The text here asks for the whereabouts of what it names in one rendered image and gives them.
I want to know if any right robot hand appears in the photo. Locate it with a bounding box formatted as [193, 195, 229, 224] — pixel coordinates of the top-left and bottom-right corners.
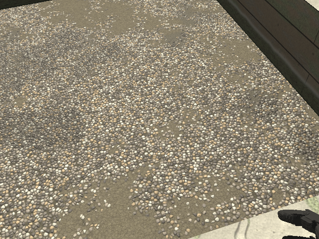
[277, 209, 319, 239]

